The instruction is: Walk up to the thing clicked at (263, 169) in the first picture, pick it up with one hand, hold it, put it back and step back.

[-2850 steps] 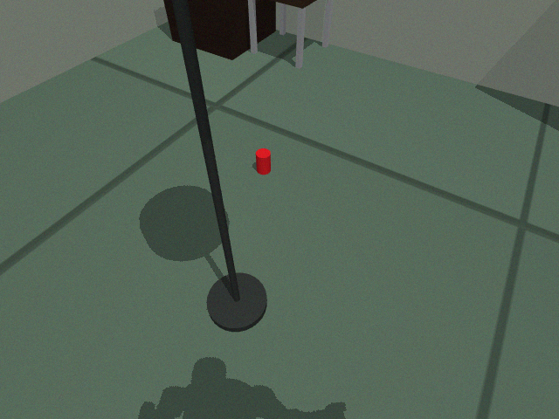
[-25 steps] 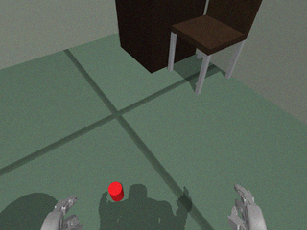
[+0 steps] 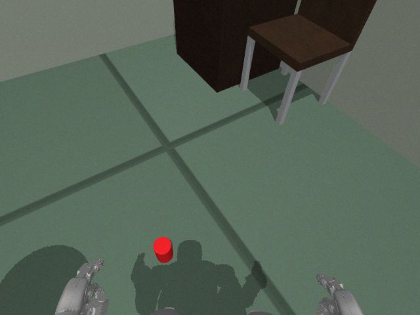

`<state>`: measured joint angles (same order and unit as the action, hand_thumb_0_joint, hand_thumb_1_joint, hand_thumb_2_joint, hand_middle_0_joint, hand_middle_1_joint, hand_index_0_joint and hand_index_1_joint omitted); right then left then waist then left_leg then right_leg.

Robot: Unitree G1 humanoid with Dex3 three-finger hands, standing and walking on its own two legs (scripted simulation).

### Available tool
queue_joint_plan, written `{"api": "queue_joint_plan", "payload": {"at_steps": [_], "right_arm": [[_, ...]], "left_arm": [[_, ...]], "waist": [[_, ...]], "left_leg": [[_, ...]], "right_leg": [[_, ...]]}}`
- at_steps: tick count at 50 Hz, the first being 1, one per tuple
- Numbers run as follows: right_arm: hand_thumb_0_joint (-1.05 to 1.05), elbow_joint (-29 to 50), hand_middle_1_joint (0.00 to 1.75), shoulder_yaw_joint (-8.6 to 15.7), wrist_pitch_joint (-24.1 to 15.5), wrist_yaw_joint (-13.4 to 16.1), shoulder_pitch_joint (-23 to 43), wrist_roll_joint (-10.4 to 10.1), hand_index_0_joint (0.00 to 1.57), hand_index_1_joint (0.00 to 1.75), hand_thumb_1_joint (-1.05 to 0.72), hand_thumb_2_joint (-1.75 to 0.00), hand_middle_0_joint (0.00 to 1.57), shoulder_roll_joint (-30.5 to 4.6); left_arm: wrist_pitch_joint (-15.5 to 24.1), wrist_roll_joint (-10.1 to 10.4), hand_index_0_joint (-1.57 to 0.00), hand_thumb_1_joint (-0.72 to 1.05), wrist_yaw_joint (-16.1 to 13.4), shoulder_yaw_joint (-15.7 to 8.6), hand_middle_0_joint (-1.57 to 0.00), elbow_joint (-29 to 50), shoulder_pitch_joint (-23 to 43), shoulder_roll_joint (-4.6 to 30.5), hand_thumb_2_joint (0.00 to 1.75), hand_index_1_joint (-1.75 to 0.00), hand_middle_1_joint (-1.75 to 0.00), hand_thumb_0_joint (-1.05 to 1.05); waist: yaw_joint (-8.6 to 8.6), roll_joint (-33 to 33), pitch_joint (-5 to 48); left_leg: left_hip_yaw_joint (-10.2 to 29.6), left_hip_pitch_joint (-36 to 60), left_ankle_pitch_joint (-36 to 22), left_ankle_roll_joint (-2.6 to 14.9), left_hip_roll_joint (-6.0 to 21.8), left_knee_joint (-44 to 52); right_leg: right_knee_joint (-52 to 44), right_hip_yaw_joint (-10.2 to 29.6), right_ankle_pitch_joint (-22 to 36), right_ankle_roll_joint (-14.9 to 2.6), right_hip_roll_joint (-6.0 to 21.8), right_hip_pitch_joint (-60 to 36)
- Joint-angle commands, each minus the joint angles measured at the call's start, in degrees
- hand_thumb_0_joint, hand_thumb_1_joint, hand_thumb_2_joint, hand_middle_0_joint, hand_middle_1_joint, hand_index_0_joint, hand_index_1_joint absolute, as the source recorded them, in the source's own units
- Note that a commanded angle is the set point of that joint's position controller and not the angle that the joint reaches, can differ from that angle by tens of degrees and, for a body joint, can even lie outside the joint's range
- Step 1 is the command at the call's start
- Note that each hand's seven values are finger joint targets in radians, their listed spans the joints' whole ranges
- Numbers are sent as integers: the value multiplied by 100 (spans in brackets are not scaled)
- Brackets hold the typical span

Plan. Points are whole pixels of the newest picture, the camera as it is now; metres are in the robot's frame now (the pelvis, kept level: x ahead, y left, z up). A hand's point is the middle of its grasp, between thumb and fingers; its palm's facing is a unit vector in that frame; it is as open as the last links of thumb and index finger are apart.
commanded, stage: stand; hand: left
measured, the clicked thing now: (163, 250) +0.46 +0.19 -0.67
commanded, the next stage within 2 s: none
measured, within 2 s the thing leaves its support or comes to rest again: neither
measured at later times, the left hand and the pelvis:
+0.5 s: hand out of the picture +0.04 +0.25 -0.12, palm faces -0.01 -0.94 -0.34, open 7.4 cm; pelvis -0.02 +0.01 +0.04, yaw -1 degrees
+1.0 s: hand out of the picture +0.04 +0.24 -0.11, palm faces -0.05 -0.94 -0.34, open 7.4 cm; pelvis -0.01 +0.00 +0.05, yaw -1 degrees
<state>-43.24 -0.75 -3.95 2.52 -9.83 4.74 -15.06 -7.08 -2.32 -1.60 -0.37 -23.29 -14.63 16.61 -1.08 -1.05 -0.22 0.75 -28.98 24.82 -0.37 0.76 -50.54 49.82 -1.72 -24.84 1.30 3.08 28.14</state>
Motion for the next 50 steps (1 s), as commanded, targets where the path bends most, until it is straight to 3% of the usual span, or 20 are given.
{"api": "queue_joint_plan", "payload": {"at_steps": [1,8,9,12,16,19,25,27,29,32,36,37,38,39,43,47,50], "right_arm": [[0,322,30,537,-43,-125,237,-184,20,30,-90,-90,20,-1082],[0,-364,30,550,135,-172,165,-185,20,30,-90,-90,20,-1084],[0,-450,30,543,162,-167,213,-185,20,30,-90,-90,20,-1109],[0,-679,30,535,201,-158,267,-207,20,30,-90,-90,20,-1210],[0,-981,30,534,235,-151,263,-227,20,30,-90,-90,20,-1357],[0,-1173,30,525,247,-156,313,-259,20,30,-90,-90,20,-1374],[0,-1435,30,514,270,-171,303,-305,20,30,-90,-90,20,-1416],[0,-1506,30,494,298,-179,327,-300,20,30,-90,-90,20,-1409],[0,-1557,30,494,298,-185,361,-314,20,30,-90,-90,20,-1402],[0,-1648,30,485,326,-201,285,-311,20,30,-90,-90,20,-1424],[0,-1696,30,459,356,-236,334,-322,20,30,-90,-90,20,-1378],[0,-1708,30,473,353,-239,333,-326,20,30,-90,-90,20,-1397],[0,-1749,30,457,357,-245,205,-325,20,30,-90,-90,20,-1389],[0,-1769,30,450,359,-251,220,-327,20,30,-90,-90,20,-1405],[0,-1785,30,428,320,-246,346,-340,20,30,-90,-90,20,-1415],[0,-1860,30,388,313,-222,332,-347,20,30,-90,-90,20,-1471],[0,-1881,30,383,302,-206,373,-361,20,30,-90,-90,20,-1533]], "left_arm": [[607,28,-20,90,-38,-440,-20,-291,143,978,90,-30,-30,0],[841,25,-20,90,-71,-362,-20,-1496,412,1079,90,-30,-30,0],[832,26,-20,90,-78,-349,-20,-1622,495,1100,90,-30,-30,0],[841,58,-20,90,-68,-308,-20,-2045,420,1093,90,-30,-30,0],[820,71,-20,90,-54,-283,-20,-2508,446,1135,90,-30,-30,0],[841,72,-20,90,-40,-251,-20,-2807,365,1138,90,-30,-30,0],[869,71,-20,90,-34,-229,-20,-3184,401,1243,90,-30,-30,0],[859,69,-20,90,-27,-225,-20,-3286,473,1269,90,-30,-30,0],[879,67,-20,90,-27,-196,-20,-3366,412,1253,90,-30,-30,0],[865,60,-20,90,-20,-191,-20,-3462,472,1314,90,-30,-30,0],[870,61,-20,90,-21,-171,-20,-3553,519,1371,90,-30,-30,0],[882,57,-20,90,-26,-168,-20,-3567,503,1392,90,-30,-30,0],[877,69,-20,90,-22,-178,-20,-3570,594,1432,90,-30,-30,0],[878,83,-20,90,-19,-175,-20,-3583,568,1456,90,-30,-30,0],[914,103,-20,90,-18,-165,-20,-3656,614,1416,90,-30,-30,0],[893,122,-20,90,-2,-163,-20,-3717,699,1415,90,-30,-30,0],[888,125,-20,90,8,-158,-20,-3776,703,1411,90,-30,-30,0]], "waist": [[-83,22,870],[40,127,544],[49,149,258],[11,232,127],[36,397,-118],[-4,324,-199],[30,246,-214],[40,197,-359],[26,132,-296],[69,80,-445],[88,-46,-495],[85,-147,-438],[155,-46,-435],[117,-62,-440],[80,4,-141],[83,192,-184],[75,154,-105]], "left_leg": [[221,870,-1621,291,141,1201],[280,1329,-1573,306,228,1819],[354,1198,-1324,286,271,2068],[430,1316,-1197,284,340,2426],[650,1346,-544,256,470,3112],[648,1439,-622,214,473,3254],[545,1673,-640,172,456,3419],[560,1495,-360,157,454,3519],[519,1771,-635,166,464,3435],[505,1606,-308,143,430,3499],[444,1658,-360,148,398,3414],[398,1873,-596,149,387,3310],[400,1761,-432,147,388,3376],[393,1765,-410,144,375,3346],[379,1996,-1109,168,472,3288],[392,1805,-936,157,498,3444],[362,1986,-1221,142,525,3429]], "right_leg": [[-1138,499,1517,-393,250,-952],[-1723,483,1746,-296,333,-1278],[-1835,468,1468,-284,307,-1209],[-2104,460,1494,-258,300,-1463],[-2325,372,1142,-219,223,-1621],[-2533,383,1203,-202,245,-1762],[-2875,456,1152,-177,309,-1838],[-2921,460,912,-154,291,-1840],[-3044,486,976,-155,325,-1737],[-3174,527,580,-136,312,-1672],[-3371,622,240,-148,358,-1505],[-3452,691,182,-162,397,-1408],[-3444,706,154,-156,395,-1429],[-3490,735,37,-170,406,-1407],[-3336,701,867,-191,457,-1714],[-3274,624,1023,-176,393,-1868],[-3263,628,1283,-187,404,-1878]]}}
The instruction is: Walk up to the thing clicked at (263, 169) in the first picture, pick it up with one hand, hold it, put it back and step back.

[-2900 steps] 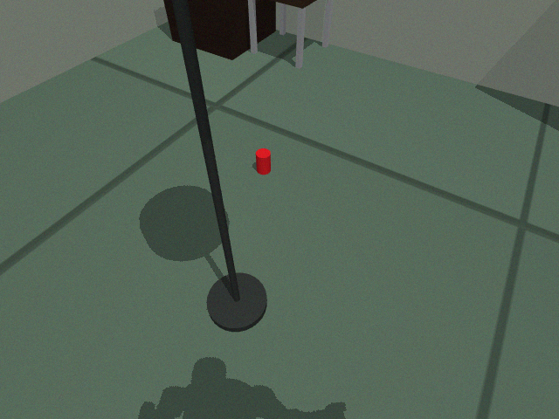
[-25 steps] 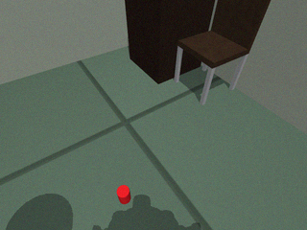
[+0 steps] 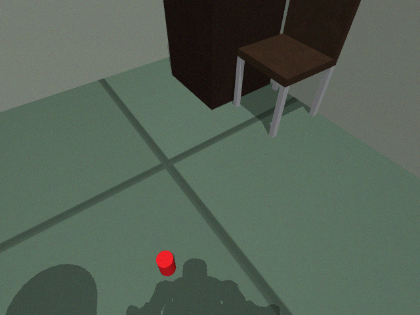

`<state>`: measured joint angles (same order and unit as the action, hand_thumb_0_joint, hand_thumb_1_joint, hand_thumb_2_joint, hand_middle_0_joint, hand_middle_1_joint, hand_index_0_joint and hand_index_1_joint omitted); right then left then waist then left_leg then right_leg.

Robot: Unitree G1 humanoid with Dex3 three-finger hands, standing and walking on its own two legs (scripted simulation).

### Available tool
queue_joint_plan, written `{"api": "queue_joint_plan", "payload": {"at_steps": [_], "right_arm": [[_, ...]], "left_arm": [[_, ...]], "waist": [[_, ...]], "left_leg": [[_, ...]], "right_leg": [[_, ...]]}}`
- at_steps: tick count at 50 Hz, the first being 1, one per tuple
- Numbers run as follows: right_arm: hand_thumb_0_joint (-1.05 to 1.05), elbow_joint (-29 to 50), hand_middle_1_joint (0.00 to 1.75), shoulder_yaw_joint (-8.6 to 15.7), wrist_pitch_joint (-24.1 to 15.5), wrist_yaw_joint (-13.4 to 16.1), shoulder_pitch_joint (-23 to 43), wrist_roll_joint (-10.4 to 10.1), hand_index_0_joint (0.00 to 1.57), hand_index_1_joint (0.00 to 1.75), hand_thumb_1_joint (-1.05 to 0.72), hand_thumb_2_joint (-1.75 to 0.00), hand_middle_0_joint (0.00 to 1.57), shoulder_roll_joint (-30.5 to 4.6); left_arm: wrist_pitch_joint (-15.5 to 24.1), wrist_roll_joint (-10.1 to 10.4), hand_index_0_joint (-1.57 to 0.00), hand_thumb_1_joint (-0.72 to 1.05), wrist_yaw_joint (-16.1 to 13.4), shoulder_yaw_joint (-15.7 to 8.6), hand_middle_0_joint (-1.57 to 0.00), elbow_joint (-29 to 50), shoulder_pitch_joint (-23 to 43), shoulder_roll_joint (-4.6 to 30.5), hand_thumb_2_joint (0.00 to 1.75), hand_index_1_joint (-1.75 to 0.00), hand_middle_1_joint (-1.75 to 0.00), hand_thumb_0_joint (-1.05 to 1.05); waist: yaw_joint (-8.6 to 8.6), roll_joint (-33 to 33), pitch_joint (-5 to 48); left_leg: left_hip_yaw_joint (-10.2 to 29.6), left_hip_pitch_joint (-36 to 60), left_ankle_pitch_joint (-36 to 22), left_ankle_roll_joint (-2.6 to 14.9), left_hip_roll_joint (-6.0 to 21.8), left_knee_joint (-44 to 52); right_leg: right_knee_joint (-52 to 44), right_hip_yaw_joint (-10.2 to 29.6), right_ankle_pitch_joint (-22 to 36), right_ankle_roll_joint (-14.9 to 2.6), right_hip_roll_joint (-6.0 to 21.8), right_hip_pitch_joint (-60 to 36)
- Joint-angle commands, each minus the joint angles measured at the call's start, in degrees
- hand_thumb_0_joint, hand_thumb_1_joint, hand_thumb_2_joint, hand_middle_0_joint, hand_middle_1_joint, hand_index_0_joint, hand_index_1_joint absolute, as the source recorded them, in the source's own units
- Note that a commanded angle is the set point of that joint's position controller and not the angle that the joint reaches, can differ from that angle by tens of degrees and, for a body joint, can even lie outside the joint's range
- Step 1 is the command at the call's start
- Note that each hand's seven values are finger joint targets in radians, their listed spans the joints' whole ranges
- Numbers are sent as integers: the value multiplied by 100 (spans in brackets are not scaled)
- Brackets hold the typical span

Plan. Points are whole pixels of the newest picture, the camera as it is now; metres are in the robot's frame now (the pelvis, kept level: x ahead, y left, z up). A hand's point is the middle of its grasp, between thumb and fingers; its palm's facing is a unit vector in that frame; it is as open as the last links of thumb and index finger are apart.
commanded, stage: stand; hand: left
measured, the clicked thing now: (166, 263) +0.47 +0.21 -0.72
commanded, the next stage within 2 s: go down in 1.06 s
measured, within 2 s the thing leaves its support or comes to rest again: neither
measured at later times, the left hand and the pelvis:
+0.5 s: hand out of the picture +0.10 +0.24 -0.15, palm faces -0.03 -0.94 -0.35, open 7.4 cm; pelvis +0.02 +0.00 +0.00, yaw -1 degrees
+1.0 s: hand out of the picture +0.09 +0.24 -0.15, palm faces -0.04 -0.94 -0.34, open 7.4 cm; pelvis +0.02 +0.00 +0.00, yaw -1 degrees
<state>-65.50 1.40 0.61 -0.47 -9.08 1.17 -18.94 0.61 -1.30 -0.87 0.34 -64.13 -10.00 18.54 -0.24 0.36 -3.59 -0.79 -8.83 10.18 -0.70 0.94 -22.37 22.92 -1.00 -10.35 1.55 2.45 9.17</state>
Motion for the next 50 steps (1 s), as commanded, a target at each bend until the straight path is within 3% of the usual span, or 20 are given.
{"api": "queue_joint_plan", "payload": {"at_steps": [1,15,17,22,25,32,38,40,50], "right_arm": [[0,335,30,151,-164,94,272,-4,20,30,-90,-90,20,-1105],[0,192,30,131,-192,124,459,-20,20,30,-90,-90,20,-1189],[0,190,30,122,-183,121,471,-19,20,30,-90,-90,20,-1168],[0,201,30,132,-182,117,516,-20,20,30,-90,-90,20,-1190],[0,198,30,133,-175,108,548,-21,20,30,-90,-90,20,-1164],[0,197,30,153,-175,101,573,-16,20,30,-90,-90,20,-1200],[0,177,30,135,-167,89,571,-22,20,30,-90,-90,20,-1179],[0,195,30,165,-169,94,569,-18,20,30,-90,-90,20,-1226],[0,206,30,121,-183,95,477,-33,20,30,-90,-90,20,-1189]], "left_arm": [[117,29,-20,90,-70,-230,-20,314,319,1239,90,-30,-30,0],[107,56,-20,90,-55,-217,-20,199,516,1184,90,-30,-30,0],[102,57,-20,90,-54,-223,-20,198,549,1198,90,-30,-30,0],[115,51,-20,90,-53,-243,-20,196,615,1218,90,-30,-30,0],[109,48,-20,90,-52,-250,-20,192,645,1224,90,-30,-30,0],[126,55,-20,90,-50,-254,-20,206,660,1232,90,-30,-30,0],[104,56,-20,90,-27,-249,-20,182,594,1237,90,-30,-30,0],[112,55,-20,90,-33,-263,-20,209,630,1271,90,-30,-30,0],[117,68,-20,90,-11,-256,-20,190,554,1263,90,-30,-30,0]], "waist": [[19,24,283],[7,-77,441],[6,-72,378],[31,-53,432],[39,-77,326],[45,-31,541],[22,13,303],[45,23,460],[64,-91,454]], "left_leg": [[498,-44,65,170,519,604],[400,373,-847,107,624,628],[395,283,-642,96,606,690],[366,350,-723,108,638,662],[391,269,-567,90,635,747],[348,442,-794,111,667,676],[358,234,-286,83,622,791],[355,379,-529,102,668,738],[351,417,-556,103,670,741]], "right_leg": [[-536,549,45,-218,491,-89],[-566,488,919,-190,500,-275],[-636,485,726,-172,483,-261],[-649,489,891,-163,511,-313],[-699,479,628,-159,486,-237],[-654,508,973,-189,533,-372],[-760,508,376,-192,479,-235],[-705,539,630,-221,508,-277],[-699,535,741,-207,492,-231]]}}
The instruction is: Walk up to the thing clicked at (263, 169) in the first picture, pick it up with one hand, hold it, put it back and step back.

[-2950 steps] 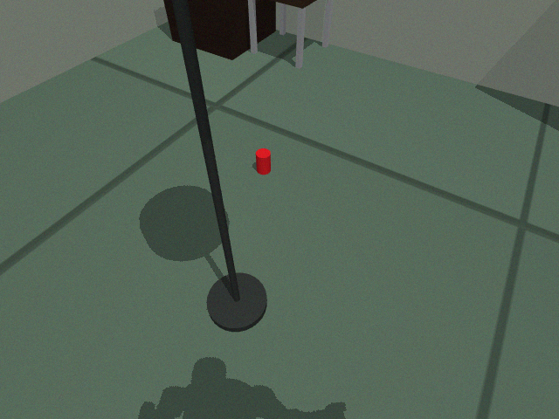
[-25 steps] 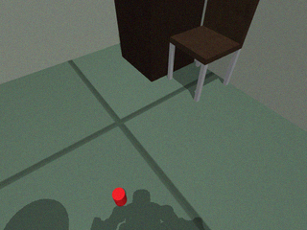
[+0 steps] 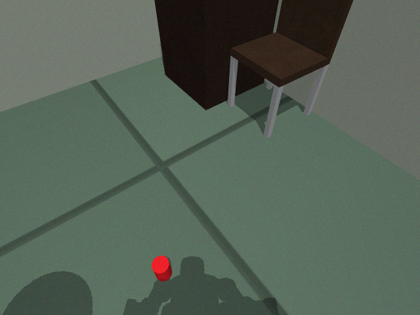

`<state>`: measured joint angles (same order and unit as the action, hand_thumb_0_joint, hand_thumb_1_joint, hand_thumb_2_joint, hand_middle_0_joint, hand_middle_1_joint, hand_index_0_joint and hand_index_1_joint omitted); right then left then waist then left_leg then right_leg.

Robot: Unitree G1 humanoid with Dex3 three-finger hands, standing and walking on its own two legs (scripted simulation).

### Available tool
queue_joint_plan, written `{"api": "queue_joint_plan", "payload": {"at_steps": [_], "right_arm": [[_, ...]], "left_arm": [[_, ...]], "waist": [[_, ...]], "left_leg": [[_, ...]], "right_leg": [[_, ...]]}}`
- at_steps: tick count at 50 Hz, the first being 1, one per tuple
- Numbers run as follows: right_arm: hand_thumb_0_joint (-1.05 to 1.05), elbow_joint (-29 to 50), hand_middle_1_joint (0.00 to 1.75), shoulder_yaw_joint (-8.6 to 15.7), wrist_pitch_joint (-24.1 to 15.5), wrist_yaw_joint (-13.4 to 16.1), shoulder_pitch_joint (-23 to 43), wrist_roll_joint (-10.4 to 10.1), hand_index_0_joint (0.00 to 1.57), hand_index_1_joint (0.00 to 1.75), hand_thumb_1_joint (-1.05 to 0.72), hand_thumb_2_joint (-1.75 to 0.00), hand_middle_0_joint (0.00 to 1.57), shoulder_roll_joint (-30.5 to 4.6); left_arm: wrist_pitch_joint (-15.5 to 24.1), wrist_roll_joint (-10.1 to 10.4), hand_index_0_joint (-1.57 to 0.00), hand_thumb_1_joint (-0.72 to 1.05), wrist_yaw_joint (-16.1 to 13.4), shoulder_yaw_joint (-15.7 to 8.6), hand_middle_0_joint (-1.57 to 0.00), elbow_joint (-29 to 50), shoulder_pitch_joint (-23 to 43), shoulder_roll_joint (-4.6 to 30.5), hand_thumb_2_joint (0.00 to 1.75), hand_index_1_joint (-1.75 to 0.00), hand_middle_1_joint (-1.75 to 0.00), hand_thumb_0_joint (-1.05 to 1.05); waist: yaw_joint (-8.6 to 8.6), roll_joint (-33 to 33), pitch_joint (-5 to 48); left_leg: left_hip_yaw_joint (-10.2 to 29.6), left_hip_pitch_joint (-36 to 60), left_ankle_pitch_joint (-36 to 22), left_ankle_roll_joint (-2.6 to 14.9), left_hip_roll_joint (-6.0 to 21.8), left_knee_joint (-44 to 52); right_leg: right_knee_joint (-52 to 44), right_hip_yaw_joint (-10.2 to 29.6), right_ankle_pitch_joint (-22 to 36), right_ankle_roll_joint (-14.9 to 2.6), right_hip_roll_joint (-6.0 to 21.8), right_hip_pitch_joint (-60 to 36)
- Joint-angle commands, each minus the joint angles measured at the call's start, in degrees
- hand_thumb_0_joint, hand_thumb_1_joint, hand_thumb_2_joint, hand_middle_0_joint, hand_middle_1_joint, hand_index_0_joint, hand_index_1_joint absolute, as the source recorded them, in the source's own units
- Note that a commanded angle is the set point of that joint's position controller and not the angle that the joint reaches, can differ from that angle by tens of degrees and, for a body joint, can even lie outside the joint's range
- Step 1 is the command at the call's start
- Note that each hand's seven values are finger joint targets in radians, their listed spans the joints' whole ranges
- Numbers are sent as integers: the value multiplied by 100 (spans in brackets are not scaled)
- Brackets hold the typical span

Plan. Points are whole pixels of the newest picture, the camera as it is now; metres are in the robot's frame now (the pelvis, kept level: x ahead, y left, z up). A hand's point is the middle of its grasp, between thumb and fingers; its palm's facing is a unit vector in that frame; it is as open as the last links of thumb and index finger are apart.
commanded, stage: stand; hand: left
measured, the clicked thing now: (162, 268) +0.44 +0.22 -0.73
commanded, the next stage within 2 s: go down in 0.06 s
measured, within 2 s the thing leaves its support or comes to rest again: neither
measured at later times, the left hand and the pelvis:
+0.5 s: hand out of the picture +0.15 +0.26 -0.16, palm faces +0.04 -0.94 -0.34, open 13.3 cm; pelvis -0.01 +0.00 -0.02, yaw +1 degrees
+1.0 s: hand out of the picture +0.15 +0.27 -0.19, palm faces +0.07 -0.94 -0.34, open 17.1 cm; pelvis +0.01 +0.01 -0.07, yaw +2 degrees
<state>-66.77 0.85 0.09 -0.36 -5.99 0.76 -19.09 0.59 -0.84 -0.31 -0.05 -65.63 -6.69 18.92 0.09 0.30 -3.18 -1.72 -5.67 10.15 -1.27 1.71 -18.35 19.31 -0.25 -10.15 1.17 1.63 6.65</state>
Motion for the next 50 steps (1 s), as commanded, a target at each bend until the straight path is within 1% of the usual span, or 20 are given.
{"api": "queue_joint_plan", "payload": {"at_steps": [1,7,8,9,10,11,12,14,16,17,19,21,24,28,31,34,37,42,43,50], "right_arm": [[0,340,30,176,-131,85,180,6,20,30,-90,-90,20,-1173],[0,365,30,182,-131,84,194,7,20,30,-90,-90,20,-1210],[0,383,29,185,-134,84,206,7,20,29,-87,-88,20,-1197],[0,2091,31,-92,-427,183,4,-411,20,31,-95,-95,20,-329],[0,1788,30,-54,-446,244,-249,-441,20,30,-96,-92,20,-484],[0,1730,30,22,-398,267,-382,-433,20,30,-95,-92,20,-662],[0,1856,30,72,-331,256,-458,-411,20,30,-95,-92,20,-643],[0,2060,30,224,-386,334,-616,-341,20,30,-94,-91,20,-621],[0,2249,30,317,-429,322,-764,-243,20,30,-94,-91,20,-628],[0,2346,30,379,-439,288,-778,-197,20,30,-93,-91,20,-607],[0,2627,30,418,-468,264,-745,-199,20,30,-92,-90,20,-540],[0,2832,30,397,-490,269,-674,-218,20,30,-91,-90,20,-502],[0,3143,30,374,-538,252,-493,-250,20,30,-89,-90,20,-497],[0,3305,30,369,-672,262,-606,-212,20,30,-87,-90,20,-448],[0,3349,30,408,-775,277,-788,-190,20,30,-84,-89,20,-448],[0,3541,30,405,-855,310,-714,-178,20,30,-85,-89,20,-438],[0,3692,31,419,-920,354,-707,-163,20,31,-87,-90,20,-427],[0,3829,31,378,-958,439,-688,-167,20,31,-86,-90,20,-405],[0,3823,31,371,-960,441,-696,-163,20,31,-87,-90,20,-398],[0,4125,31,318,-1074,538,-686,-130,20,31,-86,-90,20,-323]], "left_arm": [[113,18,-20,90,-71,-217,-20,347,235,1231,90,-30,-30,0],[122,15,-20,90,-69,-223,-20,374,239,1241,90,-30,-30,0],[117,5,-12,82,-74,-222,-12,385,246,1240,82,-22,-22,0],[648,296,-4,74,-160,-210,-4,2396,2256,279,74,-14,-14,0],[605,278,-5,66,-181,-341,-4,1829,2644,634,66,-7,-7,0],[369,149,-4,58,-241,-836,-3,813,1620,1359,58,-11,-11,0],[276,122,-4,50,-156,-877,-4,527,1134,1211,50,-11,-11,0],[310,-88,-3,34,-59,-1009,-3,817,1732,1484,34,-13,-13,0],[152,-324,-4,18,84,-1173,-4,489,1019,1453,28,-13,-13,0],[93,-419,-4,10,121,-1363,-4,499,649,1497,27,-12,-12,0],[-16,-421,-6,-1,146,-1342,-6,890,383,1298,22,-12,-12,0],[-213,-399,-7,-13,105,-1385,-7,1437,451,1316,18,-12,-12,0],[-510,-423,-7,-28,129,-1278,-8,1842,715,1237,14,-10,-9,0],[-672,-328,-8,-47,146,-1175,-9,2267,641,940,12,-12,-11,0],[-678,-270,-9,-56,164,-1349,-10,2716,350,1026,10,-13,-12,0],[-716,-265,-9,-56,191,-1284,-10,3224,271,944,12,-14,-13,0],[-798,-287,-9,-58,153,-1532,-10,3770,-166,1161,10,-13,-11,0],[-1180,-266,-8,-53,193,-1516,-10,4468,-591,1163,9,-11,-10,0],[-1258,-239,-9,-54,219,-1403,-10,4428,-809,1002,9,-11,-10,0],[-1637,-142,-9,-53,204,-1458,-9,5224,-1130,963,8,-9,-9,0]], "waist": [[24,-85,342],[19,-39,427],[18,-62,432],[675,-140,-70],[475,-360,204],[305,-408,98],[133,-279,71],[172,-219,874],[86,-161,1228],[-117,-4,1478],[-195,232,1605],[-176,426,1593],[21,232,1368],[121,90,1263],[176,113,1613],[224,208,1700],[93,361,1951],[109,487,2081],[173,471,1919],[205,462,2093]], "left_leg": [[460,43,-485,156,592,363],[442,114,-593,175,620,309],[438,110,-590,171,620,314],[-184,-770,231,244,-219,-139],[-171,-704,314,274,-219,-207],[-172,-908,417,267,-255,-256],[-218,-1041,308,243,-250,-415],[-159,-972,-7,242,-242,-688],[-85,-1224,-272,219,-268,-1012],[-73,-1287,-440,189,-303,-1108],[-66,-1272,-533,127,-315,-1140],[-30,-1236,-530,91,-294,-1099],[36,-1491,-227,107,-222,-1312],[75,-1875,108,112,-160,-1653],[118,-1983,-64,106,-124,-2033],[134,-2191,-98,93,-111,-2343],[171,-2328,-142,78,-101,-2568],[240,-2467,-515,60,-71,-2849],[266,-2541,-425,49,-47,-2857],[361,-2853,-568,86,-2,-3262]], "right_leg": [[-344,445,617,-170,558,19],[-332,481,761,-175,589,-24],[-312,456,801,-179,584,-10],[-132,-56,142,-108,-130,1097],[-141,-118,-95,-78,-111,779],[-119,-171,-372,-113,-124,771],[48,-165,-314,-149,-149,873],[390,-128,100,-136,-106,823],[750,-133,417,-147,-89,851],[866,-140,494,-181,-81,750],[944,-146,510,-206,-132,755],[917,-165,445,-217,-154,854],[1104,-228,118,-212,-205,1269],[1454,-260,-240,-200,-232,1809],[1860,-266,-83,-185,-224,1947],[2177,-239,-32,-170,-202,2256],[2392,-246,-43,-175,-174,2333],[2700,-270,172,-173,-175,2542],[2756,-307,55,-174,-198,2670],[3107,-346,71,-178,-185,2967]]}}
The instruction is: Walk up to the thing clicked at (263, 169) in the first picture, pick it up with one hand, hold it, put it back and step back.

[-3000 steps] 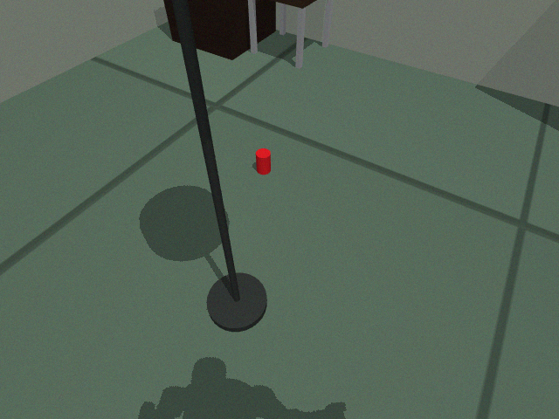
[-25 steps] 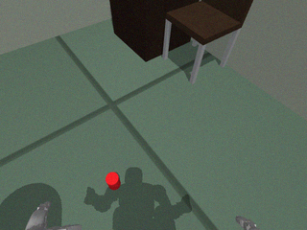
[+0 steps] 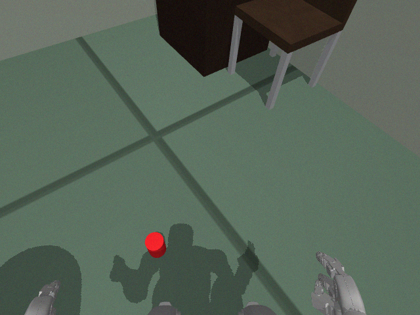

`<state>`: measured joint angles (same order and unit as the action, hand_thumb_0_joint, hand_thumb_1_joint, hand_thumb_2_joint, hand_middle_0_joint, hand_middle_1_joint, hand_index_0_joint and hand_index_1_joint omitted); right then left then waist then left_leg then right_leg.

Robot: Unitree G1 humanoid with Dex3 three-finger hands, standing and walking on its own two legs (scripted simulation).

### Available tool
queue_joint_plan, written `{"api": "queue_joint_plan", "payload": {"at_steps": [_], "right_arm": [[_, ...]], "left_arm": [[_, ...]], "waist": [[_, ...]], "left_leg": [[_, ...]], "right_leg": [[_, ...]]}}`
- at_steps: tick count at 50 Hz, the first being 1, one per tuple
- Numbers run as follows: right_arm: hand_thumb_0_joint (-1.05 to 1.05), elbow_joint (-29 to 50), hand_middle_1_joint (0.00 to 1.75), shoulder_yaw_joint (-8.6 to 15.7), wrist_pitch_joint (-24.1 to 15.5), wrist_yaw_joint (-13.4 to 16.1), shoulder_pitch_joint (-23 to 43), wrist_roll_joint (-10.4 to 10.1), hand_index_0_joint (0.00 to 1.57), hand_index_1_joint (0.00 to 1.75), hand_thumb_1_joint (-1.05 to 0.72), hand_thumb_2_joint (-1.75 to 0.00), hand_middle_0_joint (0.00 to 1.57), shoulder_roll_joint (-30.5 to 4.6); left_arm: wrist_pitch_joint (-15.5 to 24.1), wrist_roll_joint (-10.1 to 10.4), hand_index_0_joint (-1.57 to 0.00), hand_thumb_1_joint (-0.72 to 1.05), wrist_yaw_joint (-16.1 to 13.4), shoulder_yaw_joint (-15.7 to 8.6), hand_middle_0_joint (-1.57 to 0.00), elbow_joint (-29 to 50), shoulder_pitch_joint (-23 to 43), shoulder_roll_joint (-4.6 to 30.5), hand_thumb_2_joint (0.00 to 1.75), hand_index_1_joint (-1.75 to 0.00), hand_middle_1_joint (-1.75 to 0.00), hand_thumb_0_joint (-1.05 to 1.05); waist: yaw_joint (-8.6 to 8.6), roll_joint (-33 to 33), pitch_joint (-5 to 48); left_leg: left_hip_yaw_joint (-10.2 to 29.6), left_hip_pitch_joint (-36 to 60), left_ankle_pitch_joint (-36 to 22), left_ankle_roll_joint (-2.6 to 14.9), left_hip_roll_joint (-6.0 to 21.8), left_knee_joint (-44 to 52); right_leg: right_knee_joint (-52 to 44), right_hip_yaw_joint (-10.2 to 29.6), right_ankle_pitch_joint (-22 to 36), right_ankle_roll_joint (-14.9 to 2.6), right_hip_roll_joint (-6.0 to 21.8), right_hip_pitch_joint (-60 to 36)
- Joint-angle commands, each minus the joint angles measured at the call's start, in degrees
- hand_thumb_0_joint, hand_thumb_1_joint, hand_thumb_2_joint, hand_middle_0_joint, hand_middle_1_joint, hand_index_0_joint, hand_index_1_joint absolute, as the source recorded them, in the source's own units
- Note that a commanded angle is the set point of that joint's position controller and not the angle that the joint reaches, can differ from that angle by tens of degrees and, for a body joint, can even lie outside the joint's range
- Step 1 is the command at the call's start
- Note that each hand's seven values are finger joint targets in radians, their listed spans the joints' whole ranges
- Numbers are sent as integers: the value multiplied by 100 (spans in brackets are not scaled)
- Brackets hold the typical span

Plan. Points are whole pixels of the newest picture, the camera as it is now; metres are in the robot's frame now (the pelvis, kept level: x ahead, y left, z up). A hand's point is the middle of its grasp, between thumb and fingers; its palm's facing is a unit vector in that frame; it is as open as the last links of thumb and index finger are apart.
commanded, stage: go down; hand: left
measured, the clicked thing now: (156, 245) +0.44 +0.19 -0.66
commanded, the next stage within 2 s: none
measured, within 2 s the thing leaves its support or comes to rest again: neither
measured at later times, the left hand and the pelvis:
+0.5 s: hand out of the picture +0.14 +0.27 -0.15, palm faces +0.11 -0.94 -0.33, open 16.9 cm; pelvis -0.03 -0.01 -0.04, yaw +0 degrees
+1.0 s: hand (74, 268) +0.27 +0.34 -0.26, palm faces +0.16 -0.97 -0.19, open 16.9 cm; pelvis -0.08 -0.01 -0.22, yaw -3 degrees
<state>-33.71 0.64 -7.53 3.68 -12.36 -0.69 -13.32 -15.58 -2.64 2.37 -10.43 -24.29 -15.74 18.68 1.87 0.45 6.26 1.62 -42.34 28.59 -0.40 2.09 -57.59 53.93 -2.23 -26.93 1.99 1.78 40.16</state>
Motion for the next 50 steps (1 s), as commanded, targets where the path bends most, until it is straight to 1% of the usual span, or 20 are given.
{"api": "queue_joint_plan", "payload": {"at_steps": [1,4,7,11,13,18,20,25,29,31,32,33,34,37,38,39,40,45,48,50], "right_arm": [[0,880,30,345,-315,145,-55,9,20,30,-84,-89,20,-899],[0,940,30,326,-368,185,-99,32,20,30,-85,-89,20,-855],[0,1021,30,343,-398,195,-93,36,20,30,-84,-89,20,-866],[0,1064,30,322,-424,232,-129,44,20,30,-85,-89,20,-816],[0,1091,30,325,-436,249,-71,47,20,30,-86,-89,20,-825],[0,1096,30,334,-485,255,-121,51,20,30,-87,-89,20,-814],[0,1047,30,330,-536,256,-106,61,20,30,-87,-89,20,-837],[0,851,30,312,-766,199,49,93,20,30,-92,-90,20,-943],[0,733,30,393,-921,127,26,114,20,30,-93,-90,20,-1064],[0,615,30,403,-911,111,10,128,20,30,-91,-90,20,-1163],[0,581,30,377,-883,93,-14,113,20,30,-90,-90,20,-1195],[0,574,30,376,-848,68,-21,101,20,30,-89,-90,20,-1259],[0,528,30,355,-806,58,-5,92,20,30,-88,-89,20,-1300],[0,511,30,283,-682,6,46,71,20,30,-88,-89,20,-1399],[0,453,30,298,-637,-13,-25,71,20,30,-87,-89,20,-1427],[0,427,30,282,-610,-24,27,67,20,30,-87,-89,20,-1468],[0,365,30,291,-585,-49,-11,79,20,30,-88,-89,20,-1511],[0,153,30,238,-536,-84,-74,135,20,30,-88,-90,20,-1549],[0,14,30,244,-512,-82,-117,158,20,30,-88,-90,20,-1648],[0,-10,30,163,-479,-73,-67,159,20,30,-88,-90,20,-1587]], "left_arm": [[-44,52,-9,-54,-66,-402,-9,1172,-204,962,8,-10,-9,0],[-90,78,-8,-52,-69,-435,-9,1356,-368,945,9,-10,-9,0],[-84,107,-8,-49,-65,-598,-9,1637,-456,1076,10,-9,-9,0],[-79,142,-8,-46,-82,-680,-8,1717,-614,1059,11,-9,-9,0],[-39,176,-8,-45,-90,-808,-8,1702,-631,1139,11,-9,-8,0],[74,244,-8,-46,19,-840,-8,1657,-792,1073,9,-8,-8,0],[227,245,-7,-46,53,-924,-7,1635,-221,1253,9,-7,-7,0],[1160,428,-8,-47,318,-1434,-7,490,1276,1709,10,-8,-9,0],[2192,580,-9,-54,885,-1516,-8,173,1954,1981,11,-12,-12,0],[2584,653,-6,-43,1123,-1786,-6,-19,2121,2322,4,-2,-2,0],[2737,705,-4,-43,1212,-1849,-5,-351,2215,2325,5,-2,-2,0],[2889,753,-4,-44,1290,-1985,-4,-491,2355,2471,6,-3,-3,0],[3026,792,-3,-43,1356,-2201,-3,-489,2595,2798,7,-3,-3,0],[3246,886,-2,-41,1588,-2484,-2,-1409,2522,2949,8,-2,-3,0],[3336,942,-2,-38,1691,-2585,-2,-1303,2672,3027,9,-2,-3,0],[3360,960,-1,-36,1807,-2568,-1,-1738,2527,2928,9,-2,-3,0],[3461,1021,-1,-36,1913,-2682,-1,-1455,2878,3148,9,-2,-2,0],[3896,1255,-1,-39,2338,-3053,0,-1425,3819,3560,11,-5,-5,0],[4107,1306,-1,-40,2516,-3233,0,-1630,4451,3845,12,-6,-7,0],[4181,1303,-1,-40,2606,-3319,0,-2014,4548,3990,14,-7,-8,0]], "waist": [[63,345,1097],[89,353,1173],[11,563,1314],[57,500,1445],[13,406,1304],[30,511,1205],[129,491,1197],[219,313,913],[190,534,1763],[25,794,2189],[70,724,2274],[-23,692,2370],[-127,862,2564],[-237,867,2776],[-280,880,3061],[-309,848,3084],[-316,999,3291],[-131,790,3820],[42,805,3678],[37,550,3437]], "left_leg": [[35,695,-2283,14,-49,608],[-4,540,-2094,21,-76,462],[60,478,-2199,-10,-42,378],[26,306,-2119,21,-80,174],[41,63,-1836,37,-89,127],[25,-156,-1309,48,-99,86],[39,-332,-1191,62,-86,-63],[12,-1506,-350,127,-85,-906],[-12,-2012,115,151,-132,-1529],[84,-2112,2,96,-104,-1755],[152,-2286,-21,82,-100,-1898],[192,-2397,29,67,-90,-1998],[193,-2487,5,58,-95,-2128],[252,-2814,0,47,-83,-2380],[258,-2734,-401,50,-88,-2514],[296,-2745,-481,62,-89,-2592],[310,-2671,-736,59,-80,-2733],[226,-2993,-1241,135,-98,-3496],[256,-3424,-828,158,-82,-3805],[201,-3981,-200,194,-94,-3892]], "right_leg": [[-344,-142,1725,-245,-203,-333],[-239,-133,1650,-242,-204,-263],[-27,-155,1578,-273,-215,-99],[68,-118,1645,-272,-208,-38],[80,-148,1417,-262,-217,69],[156,-134,972,-281,-222,317],[248,-109,906,-271,-214,513],[1053,-35,182,-263,-175,1704],[1721,165,-224,-281,-118,2363],[2098,228,-163,-299,-79,2647],[2309,163,-155,-308,-97,2873],[2476,130,-223,-320,-109,3059],[2616,151,-215,-331,-105,3167],[3034,43,-198,-369,-141,3528],[3155,24,102,-383,-134,3517],[3333,-58,143,-406,-163,3732],[3474,-76,298,-417,-166,3870],[3883,-55,620,-395,-181,4091],[4159,-56,314,-394,-175,4557],[4144,-25,-103,-375,-189,4538]]}}
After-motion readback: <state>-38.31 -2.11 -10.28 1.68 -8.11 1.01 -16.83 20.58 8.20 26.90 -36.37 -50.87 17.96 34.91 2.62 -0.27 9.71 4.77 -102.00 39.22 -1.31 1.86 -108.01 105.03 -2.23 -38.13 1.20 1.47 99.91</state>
